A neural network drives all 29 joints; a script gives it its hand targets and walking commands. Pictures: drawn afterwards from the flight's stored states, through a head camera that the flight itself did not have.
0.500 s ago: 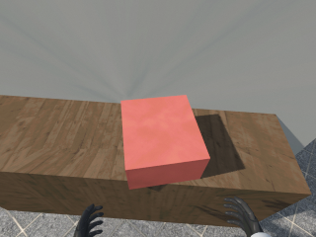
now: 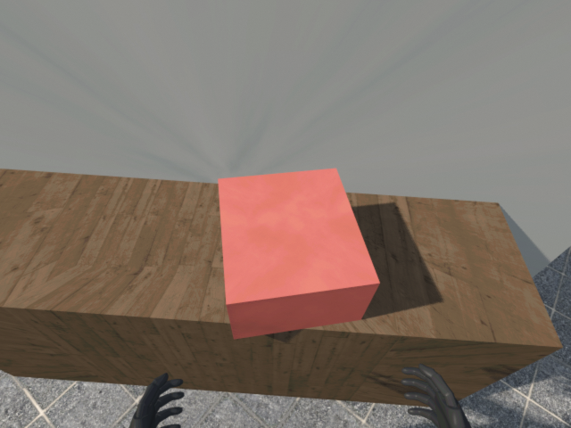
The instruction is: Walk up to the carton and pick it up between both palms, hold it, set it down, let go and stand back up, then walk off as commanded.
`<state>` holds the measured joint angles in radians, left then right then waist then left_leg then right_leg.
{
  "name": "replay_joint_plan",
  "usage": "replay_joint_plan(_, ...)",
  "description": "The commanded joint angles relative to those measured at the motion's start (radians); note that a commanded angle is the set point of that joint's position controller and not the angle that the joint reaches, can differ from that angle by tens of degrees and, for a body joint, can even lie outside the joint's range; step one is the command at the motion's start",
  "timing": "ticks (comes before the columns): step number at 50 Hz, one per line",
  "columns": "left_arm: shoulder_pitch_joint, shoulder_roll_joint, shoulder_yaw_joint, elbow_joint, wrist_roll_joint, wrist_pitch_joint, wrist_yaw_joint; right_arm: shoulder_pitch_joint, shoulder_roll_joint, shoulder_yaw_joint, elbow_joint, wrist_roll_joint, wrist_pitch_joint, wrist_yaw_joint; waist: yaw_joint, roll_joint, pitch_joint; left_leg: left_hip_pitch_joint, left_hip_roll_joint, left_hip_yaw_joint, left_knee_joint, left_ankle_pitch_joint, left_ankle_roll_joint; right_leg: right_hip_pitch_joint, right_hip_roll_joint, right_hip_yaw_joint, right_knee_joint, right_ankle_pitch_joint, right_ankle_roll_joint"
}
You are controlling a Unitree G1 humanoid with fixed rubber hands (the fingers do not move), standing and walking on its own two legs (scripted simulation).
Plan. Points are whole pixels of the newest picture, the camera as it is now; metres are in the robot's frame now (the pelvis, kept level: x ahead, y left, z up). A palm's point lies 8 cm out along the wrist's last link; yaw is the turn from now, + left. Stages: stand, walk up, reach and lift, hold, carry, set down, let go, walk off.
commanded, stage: let go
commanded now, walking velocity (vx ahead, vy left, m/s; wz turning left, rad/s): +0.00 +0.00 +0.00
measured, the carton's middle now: (288, 248) +0.48 +0.01 -0.11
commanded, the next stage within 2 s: stand in 0.22 s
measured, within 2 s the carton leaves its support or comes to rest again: neither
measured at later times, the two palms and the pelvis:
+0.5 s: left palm out of the picture +0.09 +0.25 -0.13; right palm out of the picture +0.11 -0.26 -0.10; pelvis +0.00 +0.00 +0.00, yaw +0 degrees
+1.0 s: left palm out of the picture +0.07 +0.26 -0.13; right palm out of the picture +0.09 -0.26 -0.12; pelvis +0.00 +0.00 +0.00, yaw +0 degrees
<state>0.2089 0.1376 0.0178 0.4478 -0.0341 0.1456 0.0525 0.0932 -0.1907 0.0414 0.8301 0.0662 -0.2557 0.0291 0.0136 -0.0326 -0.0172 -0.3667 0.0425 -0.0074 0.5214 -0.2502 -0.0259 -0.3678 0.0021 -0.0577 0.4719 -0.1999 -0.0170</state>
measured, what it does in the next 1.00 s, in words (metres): stands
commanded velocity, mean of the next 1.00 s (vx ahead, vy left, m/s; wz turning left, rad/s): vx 0.00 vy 0.00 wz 0.00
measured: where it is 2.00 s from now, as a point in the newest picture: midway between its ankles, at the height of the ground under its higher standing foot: outside the picture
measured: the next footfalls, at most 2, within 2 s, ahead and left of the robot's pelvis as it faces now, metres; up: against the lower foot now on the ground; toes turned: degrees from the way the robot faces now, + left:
none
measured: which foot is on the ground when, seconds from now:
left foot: down 0.00-1.00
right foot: down 0.00-1.00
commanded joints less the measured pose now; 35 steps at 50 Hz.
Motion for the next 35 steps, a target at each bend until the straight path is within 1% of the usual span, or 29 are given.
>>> replay_joint_plan(1,-0.018,0.188,0.006,-0.228,0.012,-0.021,-0.014,0.046,-0.092,-0.142,-0.172,-0.061,-0.041,-0.025,-0.031,0.015,-0.127,0.241,-0.058,0.082,-0.169,0.156,0.008,0.303,0.008,0.035,-0.101,0.087,0.0)
replay_joint_plan(3,-0.031,0.195,0.028,-0.291,0.026,-0.027,-0.013,0.053,-0.09,-0.141,-0.188,-0.053,-0.048,-0.024,-0.026,0.006,-0.149,0.245,-0.058,0.094,-0.181,0.153,0.01,0.313,0.005,0.035,-0.105,0.081,0.001)
replay_joint_plan(4,-0.03,0.186,0.01,-0.195,0.031,-0.011,-0.023,0.044,-0.082,-0.137,-0.131,-0.071,-0.034,-0.026,-0.044,0.013,-0.078,0.211,-0.059,0.085,-0.182,0.107,0.013,0.298,0.001,0.038,-0.11,0.057,0.001)
replay_joint_plan(5,-0.069,0.201,0.013,-0.254,0.021,-0.016,-0.016,0.031,-0.07,-0.145,-0.163,-0.069,-0.038,-0.036,-0.034,0.018,-0.131,0.232,-0.059,0.089,-0.176,0.08,0.014,0.311,-0.001,0.036,-0.1,0.042,0.004)
replay_joint_plan(6,-0.057,0.188,0.016,-0.22,0.038,-0.009,-0.011,0.029,-0.075,-0.139,-0.139,-0.061,-0.03,-0.025,-0.027,0.048,-0.116,0.218,-0.058,0.083,-0.18,0.091,0.007,0.318,-0.001,0.038,-0.093,0.041,-0.001)
replay_joint_plan(8,-0.031,0.196,0.015,-0.227,0.038,-0.01,-0.012,0.058,-0.073,-0.139,-0.141,-0.065,-0.036,-0.027,-0.03,0.054,-0.102,0.227,-0.061,0.091,-0.173,0.119,0.009,0.303,0.001,0.032,-0.1,0.073,-0.004)
replay_joint_plan(9,-0.036,0.205,0.019,-0.291,0.027,-0.023,-0.006,0.031,-0.094,-0.155,-0.205,-0.062,-0.053,-0.024,-0.026,0.035,-0.154,0.236,-0.053,0.083,-0.174,0.133,0.011,0.318,0.012,0.021,-0.084,0.081,-0.004)
replay_joint_plan(10,-0.035,0.193,0.012,-0.235,0.023,-0.015,-0.018,0.056,-0.082,-0.146,-0.152,-0.068,-0.037,-0.03,-0.039,0.02,-0.106,0.237,-0.059,0.094,-0.179,0.115,0.012,0.305,0.004,0.032,-0.108,0.056,0.002)
replay_joint_plan(11,0.013,0.292,0.093,0.022,0.092,-0.099,-0.023,0.09,-0.275,-0.115,-0.074,-0.155,0.05,-0.044,0.061,-0.089,-0.281,0.161,0.071,-0.052,-0.023,0.406,0.061,0.315,-0.084,0.063,0.081,0.2,0.01)
replay_joint_plan(12,0.042,0.301,0.085,0.046,0.091,-0.136,-0.032,0.064,-0.314,-0.134,-0.088,-0.138,0.095,-0.047,0.04,-0.018,-0.333,0.203,0.063,-0.044,0.01,0.36,0.069,0.295,-0.094,0.081,0.066,0.195,0.008)
replay_joint_plan(13,0.04,0.332,0.094,0.085,0.087,-0.156,-0.038,0.094,-0.291,-0.119,-0.077,-0.123,0.123,-0.043,0.023,-0.034,-0.326,0.169,0.063,-0.048,-0.005,0.293,0.061,0.279,-0.088,0.055,0.065,0.109,0.006)
replay_joint_plan(14,0.015,0.283,0.078,0.111,0.076,-0.164,-0.042,0.065,-0.29,-0.111,-0.073,-0.125,0.133,-0.042,0.028,0.039,-0.268,0.151,0.064,-0.051,0.0,0.231,0.064,0.237,-0.094,0.079,0.059,0.102,0.001)
replay_joint_plan(15,-0.007,0.293,0.074,0.144,0.077,-0.174,-0.047,0.111,-0.269,-0.108,-0.053,-0.118,0.143,-0.051,0.01,0.064,-0.283,0.111,0.054,-0.053,-0.013,0.177,0.074,0.262,-0.105,0.09,0.047,0.073,-0.011)
replay_joint_plan(16,0.008,0.29,0.067,0.154,0.083,-0.179,-0.054,0.07,-0.306,-0.116,-0.049,-0.119,0.15,-0.044,0.026,0.073,-0.289,0.135,0.052,-0.058,-0.007,0.173,0.064,0.259,-0.106,0.091,0.034,0.073,-0.008)
replay_joint_plan(17,-0.005,0.313,0.069,0.197,0.082,-0.179,-0.055,0.06,-0.304,-0.107,-0.04,-0.117,0.163,-0.04,0.023,0.003,-0.26,0.124,0.054,-0.053,-0.003,0.137,0.061,0.223,-0.098,0.076,0.015,0.05,-0.009)
replay_joint_plan(18,-0.016,0.316,0.058,0.196,0.08,-0.185,-0.054,0.095,-0.288,-0.113,-0.034,-0.115,0.169,-0.039,0.003,-0.013,-0.235,0.117,0.047,-0.05,-0.021,0.111,0.054,0.199,-0.103,0.079,0.015,0.034,-0.007)
replay_joint_plan(19,0.005,0.31,0.055,0.233,0.07,-0.197,-0.058,0.09,-0.299,-0.111,-0.012,-0.117,0.172,-0.041,0.021,0.016,-0.248,0.14,0.046,-0.048,-0.014,0.1,0.053,0.197,-0.109,0.094,-0.004,0.03,-0.014)
replay_joint_plan(20,-0.007,0.322,0.06,0.257,0.071,-0.2,-0.059,0.1,-0.312,-0.104,0.011,-0.119,0.178,-0.039,0.01,0.05,-0.262,0.138,0.041,-0.041,-0.029,0.077,0.059,0.209,-0.109,0.097,-0.002,0.046,-0.006)
replay_joint_plan(21,-0.015,0.343,0.065,0.279,0.068,-0.197,-0.056,0.108,-0.315,-0.105,0.022,-0.119,0.183,-0.038,0.016,0.04,-0.256,0.132,0.048,-0.062,-0.027,0.11,0.061,0.22,-0.106,0.098,0.014,0.052,-0.012)
replay_joint_plan(22,-0.012,0.35,0.064,0.301,0.064,-0.2,-0.056,0.065,-0.311,-0.094,0.014,-0.117,0.184,-0.033,0.034,0.076,-0.258,0.127,0.056,-0.069,-0.024,0.125,0.067,0.223,-0.107,0.09,0.005,0.047,-0.016)
replay_joint_plan(23,0.0,0.337,0.051,0.335,0.062,-0.204,-0.06,0.071,-0.297,-0.092,0.026,-0.117,0.179,-0.037,0.024,0.043,-0.273,0.143,0.055,-0.067,-0.042,0.126,0.069,0.235,-0.108,0.096,0.017,0.056,-0.023)
replay_joint_plan(25,-0.003,0.355,0.055,0.369,0.064,-0.202,-0.058,0.08,-0.316,-0.088,0.061,-0.11,0.184,-0.036,0.018,0.076,-0.261,0.142,0.053,-0.063,-0.035,0.161,0.053,0.244,-0.111,0.094,0.003,0.089,-0.014)
replay_joint_plan(26,-0.001,0.359,0.051,0.398,0.057,-0.205,-0.059,0.09,-0.309,-0.084,0.079,-0.101,0.182,-0.038,0.016,0.048,-0.275,0.149,0.067,-0.077,-0.032,0.167,0.064,0.248,-0.118,0.096,0.009,0.103,-0.021)
replay_joint_plan(27,0.006,0.346,0.041,0.41,0.061,-0.209,-0.056,0.078,-0.312,-0.08,0.084,-0.106,0.19,-0.039,0.015,0.041,-0.259,0.173,0.064,-0.079,-0.04,0.172,0.068,0.225,-0.118,0.11,-0.012,0.105,-0.01)
replay_joint_plan(28,0.017,0.359,0.039,0.433,0.05,-0.211,-0.057,0.065,-0.325,-0.084,0.089,-0.104,0.195,-0.037,0.014,0.081,-0.279,0.171,0.073,-0.086,-0.032,0.168,0.074,0.234,-0.119,0.115,-0.011,0.111,-0.012)
replay_joint_plan(29,-0.024,0.371,0.042,0.438,0.06,-0.207,-0.055,0.041,-0.306,-0.079,0.087,-0.094,0.192,-0.038,0.015,0.076,-0.277,0.145,0.053,-0.066,-0.042,0.159,0.061,0.263,-0.118,0.105,-0.029,0.116,-0.012)
replay_joint_plan(30,-0.014,0.373,0.039,0.456,0.06,-0.201,-0.051,0.095,-0.325,-0.079,0.109,-0.103,0.191,-0.041,0.005,0.041,-0.27,0.164,0.06,-0.061,-0.049,0.165,0.065,0.247,-0.121,0.099,-0.025,0.131,-0.013)
replay_joint_plan(32,-0.018,0.369,0.039,0.48,0.056,-0.204,-0.051,0.071,-0.321,-0.073,0.128,-0.105,0.195,-0.043,-0.001,0.056,-0.258,0.182,0.077,-0.082,-0.058,0.171,0.067,0.227,-0.121,0.114,-0.033,0.124,-0.01)
replay_joint_plan(35,-0.017,0.371,0.04,0.494,0.063,-0.207,-0.045,0.047,-0.312,-0.076,0.147,-0.105,0.2,-0.039,0.015,0.06,-0.228,0.167,0.061,-0.07,-0.078,0.158,0.057,0.242,-0.121,0.115,-0.051,0.111,-0.015)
